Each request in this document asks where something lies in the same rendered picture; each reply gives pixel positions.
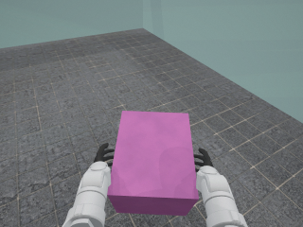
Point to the left robot hand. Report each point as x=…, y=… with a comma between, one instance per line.
x=101, y=152

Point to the carton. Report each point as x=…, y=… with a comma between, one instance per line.
x=153, y=171

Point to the right robot hand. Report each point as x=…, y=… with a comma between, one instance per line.
x=206, y=159

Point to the left robot forearm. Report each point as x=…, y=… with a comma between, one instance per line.
x=89, y=205

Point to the right robot forearm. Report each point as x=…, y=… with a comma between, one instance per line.
x=220, y=206

